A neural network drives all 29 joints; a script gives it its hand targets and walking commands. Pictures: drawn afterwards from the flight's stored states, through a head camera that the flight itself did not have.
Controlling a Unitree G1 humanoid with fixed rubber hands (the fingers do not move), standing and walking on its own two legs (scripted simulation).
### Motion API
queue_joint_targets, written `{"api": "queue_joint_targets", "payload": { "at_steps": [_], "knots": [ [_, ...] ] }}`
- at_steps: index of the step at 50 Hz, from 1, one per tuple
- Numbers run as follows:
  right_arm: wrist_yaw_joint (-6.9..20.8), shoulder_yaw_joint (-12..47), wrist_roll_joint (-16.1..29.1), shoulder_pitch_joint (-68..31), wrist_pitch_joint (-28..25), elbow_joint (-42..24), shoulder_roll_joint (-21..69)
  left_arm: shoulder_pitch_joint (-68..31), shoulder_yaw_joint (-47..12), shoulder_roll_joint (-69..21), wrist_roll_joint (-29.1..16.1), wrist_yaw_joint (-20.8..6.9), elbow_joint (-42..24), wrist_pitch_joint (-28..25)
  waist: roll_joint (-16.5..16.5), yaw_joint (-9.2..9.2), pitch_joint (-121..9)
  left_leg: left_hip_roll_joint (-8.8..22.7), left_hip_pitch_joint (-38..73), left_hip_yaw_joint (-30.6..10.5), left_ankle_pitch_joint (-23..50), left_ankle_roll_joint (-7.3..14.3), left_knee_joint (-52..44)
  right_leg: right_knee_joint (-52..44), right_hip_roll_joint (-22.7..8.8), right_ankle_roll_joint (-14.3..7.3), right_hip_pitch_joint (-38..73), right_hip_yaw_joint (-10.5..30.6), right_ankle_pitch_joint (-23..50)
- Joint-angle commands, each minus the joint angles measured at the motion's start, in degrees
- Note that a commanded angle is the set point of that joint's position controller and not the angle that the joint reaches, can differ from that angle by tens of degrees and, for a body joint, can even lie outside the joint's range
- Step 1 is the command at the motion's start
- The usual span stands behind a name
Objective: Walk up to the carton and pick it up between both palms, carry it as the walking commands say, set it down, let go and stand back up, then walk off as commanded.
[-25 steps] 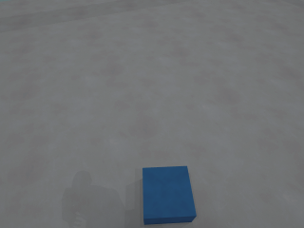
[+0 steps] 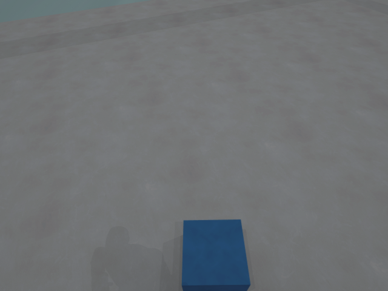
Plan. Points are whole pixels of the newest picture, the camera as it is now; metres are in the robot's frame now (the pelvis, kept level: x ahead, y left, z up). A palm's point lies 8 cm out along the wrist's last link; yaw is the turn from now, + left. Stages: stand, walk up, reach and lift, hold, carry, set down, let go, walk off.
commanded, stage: stand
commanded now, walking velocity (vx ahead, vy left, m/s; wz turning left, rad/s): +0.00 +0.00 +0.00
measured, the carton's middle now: (213, 255) +0.45 -0.03 -0.70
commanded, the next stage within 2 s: reach and lift in 0.36 s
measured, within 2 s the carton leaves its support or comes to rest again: neither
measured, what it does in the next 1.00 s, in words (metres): lowers itself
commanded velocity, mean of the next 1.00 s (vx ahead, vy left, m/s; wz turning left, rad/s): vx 0.00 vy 0.00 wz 0.00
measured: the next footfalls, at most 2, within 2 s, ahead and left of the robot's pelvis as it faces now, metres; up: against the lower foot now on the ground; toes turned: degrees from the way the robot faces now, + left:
none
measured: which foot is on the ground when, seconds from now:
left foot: down 0.00-1.00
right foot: down 0.00-1.00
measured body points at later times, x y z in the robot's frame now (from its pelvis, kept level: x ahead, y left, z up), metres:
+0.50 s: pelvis -0.03 +0.00 -0.02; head +0.01 -0.01 +0.43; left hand +0.13 +0.25 -0.14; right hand +0.12 -0.25 -0.15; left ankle +0.00 +0.13 -0.74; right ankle +0.00 -0.11 -0.74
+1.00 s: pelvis -0.03 +0.01 -0.06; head +0.10 +0.01 +0.37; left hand +0.17 +0.23 -0.17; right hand +0.19 -0.25 -0.18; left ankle +0.00 +0.13 -0.74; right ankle +0.00 -0.12 -0.74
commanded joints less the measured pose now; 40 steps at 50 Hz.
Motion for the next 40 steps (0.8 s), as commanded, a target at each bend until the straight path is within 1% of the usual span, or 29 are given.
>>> {"api": "queue_joint_targets", "payload": {
  "at_steps": [1,5,8,12,18,19,20,21,22,23,24,25,26,27,28,29,31,33,35,37,40],
  "knots": [
    [-0.18,-0.71,0.0,1.86,-0.25,-1.19,-5.47,4.11,0.42,4.48,0.15,0.02,-0.37,-0.57,3.5,0.07,1.7,6.48,-1.2,-5.52,6.37,0.98,-5.48,-4.21,-5.55,-0.32,-1.67,4.56,7.41],
    [-0.05,-0.61,-0.13,2.34,-0.12,-0.96,-5.15,4.71,0.55,5.02,0.13,0.09,-0.91,-0.91,0.57,-0.37,1.74,5.53,-0.14,-4.6,4.95,0.57,-3.98,-6.49,-6.63,-0.57,-3.63,6.58,4.99],
    [0.04,-0.53,-0.13,2.55,-0.11,-0.8,-4.9,5.23,0.7,5.06,0.11,0.1,-1.29,-0.93,-0.59,-0.42,1.93,5.16,0.11,-4.08,4.43,0.38,-3.39,-7.82,-7.09,-0.65,-4.61,7.48,2.56],
    [0.1,-0.41,-0.16,2.96,-0.23,-0.55,-4.71,6.0,0.89,4.89,0.06,0.09,-1.56,-0.88,-0.77,-0.31,2.01,5.05,-0.15,-3.82,4.28,0.21,-3.49,-8.27,-7.12,-0.62,-4.79,7.57,1.14],
    [0.06,-0.22,-0.32,3.72,-0.43,-0.31,-4.61,6.98,1.05,4.44,0.02,0.06,-1.7,-0.86,0.45,0.03,1.82,5.5,-1.43,-4.33,4.42,0.31,-4.63,-7.07,-6.43,-0.52,-3.91,6.54,1.18],
    [0.77,-4.27,2.44,-16.39,1.48,-20.42,-12.9,-13.12,-0.98,8.58,-5.66,-0.75,-21.8,0.98,-2.38,-3.97,-8.92,-5.81,-13.05,3.86,-15.85,3.02,5.64,2.12,-1.23,-1.87,-17.18,1.48,-19.26],
    [0.72,-3.08,4.84,-36.02,5.74,-29.64,-12.33,-33.23,-2.18,10.36,-7.09,0.48,-38.66,5.78,-0.25,-3.8,-9.52,-3.72,-15.26,3.81,-16.05,3.78,7.18,4.42,-2.31,-2.06,-18.9,1.62,-18.46],
    [0.81,-1.04,5.53,-30.13,9.47,-29.57,-12.65,-31.71,0.48,13.0,-4.4,0.49,-36.08,9.98,0.54,-1.99,-5.49,-3.47,-15.42,1.99,-13.51,3.35,6.98,4.42,-3.24,-2.22,-18.84,0.6,-17.35],
    [1.47,-0.36,4.32,-25.73,14.31,-28.45,-13.07,-25.21,1.65,13.55,-5.3,-0.28,-33.38,14.67,2.21,-1.43,-5.11,-3.22,-11.33,1.4,-13.35,2.18,6.19,3.77,-4.05,-2.67,-17.98,0.37,-18.34],
    [2.47,0.51,3.15,-19.76,19.42,-25.42,-12.62,-18.97,0.8,12.05,-4.87,-1.15,-29.4,19.74,1.46,-0.29,-2.33,-2.91,-9.98,1.38,-15.06,1.73,5.97,1.04,-4.04,-3.46,-17.67,0.97,-21.19],
    [3.03,0.85,2.87,-17.21,24.46,-23.83,-12.43,-15.36,-0.5,10.36,-5.15,-2.16,-25.35,24.62,-1.81,1.0,0.3,-2.29,-10.14,1.15,-14.52,2.51,5.95,-0.19,-3.63,-4.11,-18.57,1.26,-21.52],
    [3.41,0.11,2.68,-14.88,28.59,-22.56,-11.44,-12.12,-1.38,9.0,-5.99,-2.65,-22.94,28.99,-3.02,1.14,0.53,-1.91,-10.82,0.46,-12.97,2.41,6.75,0.67,-2.99,-3.96,-19.33,1.59,-19.85],
    [3.67,-0.37,2.65,-11.61,31.46,-21.23,-10.71,-8.83,-1.39,7.56,-6.63,-2.81,-21.5,32.07,-3.01,1.18,0.63,-2.06,-12.17,-0.21,-9.19,2.25,7.11,1.75,-2.09,-3.78,-18.66,2.36,-14.93],
    [3.94,-1.09,2.65,-8.41,33.43,-20.63,-10.67,-6.66,-1.19,5.9,-6.64,-2.81,-22.01,34.48,-2.26,0.87,-0.81,-2.1,-13.31,-1.45,-4.74,2.41,6.71,2.92,-0.98,-3.7,-16.35,2.87,-7.6],
    [4.29,-1.97,2.6,-7.08,34.37,-21.22,-10.52,-5.79,-0.73,4.33,-6.19,-2.82,-24.2,35.95,-1.09,0.45,-3.21,-2.05,-13.69,-2.81,-0.29,2.8,6.09,4.08,0.13,-3.63,-13.58,3.29,-0.45],
    [4.84,-2.53,2.22,-7.06,34.61,-22.62,-10.39,-5.72,-0.07,3.53,-5.68,-2.98,-26.49,36.45,-0.76,0.45,-5.75,-2.14,-13.06,-3.68,4.58,3.1,6.21,4.88,0.86,-3.57,-11.55,3.83,5.28],
    [6.06,-3.29,0.06,-8.39,33.11,-26.16,-10.47,-6.15,1.13,2.57,-3.86,-3.21,-30.51,34.96,-1.52,0.69,-7.77,-2.43,-12.84,-3.88,10.38,3.23,7.6,6.05,0.94,-3.21,-10.66,4.77,11.3],
    [7.31,-5.15,-1.81,-10.95,30.43,-29.59,-11.06,-8.52,2.75,2.29,-2.29,-3.13,-35.84,32.48,-0.8,0.67,-9.98,-2.49,-13.77,-3.69,12.68,2.66,9.79,8.47,0.74,-3.04,-12.55,5.12,12.97],
    [8.42,-7.7,-3.54,-13.77,26.95,-32.49,-12.41,-11.02,3.39,1.6,-1.27,-2.76,-40.9,29.35,0.51,0.88,-14.43,-2.6,-14.58,-3.6,15.8,1.65,13.18,12.63,0.93,-3.13,-16.64,4.52,14.54],
    [9.02,-8.63,-3.86,-14.79,24.12,-35.99,-13.62,-11.93,4.13,1.98,-0.78,-2.1,-45.49,26.79,0.63,1.0,-21.6,-2.64,-15.0,-3.72,21.25,1.08,17.32,17.12,1.46,-2.99,-20.02,4.0,18.19],
    [9.5,-7.85,-2.57,-14.58,22.12,-37.03,-13.78,-10.56,4.6,1.41,-0.15,-1.35,-47.32,25.07,0.24,1.04,-26.58,-3.03,-17.14,-3.49,24.63,0.09,21.44,21.68,2.17,-2.46,-24.68,3.18,20.2]
  ]
}}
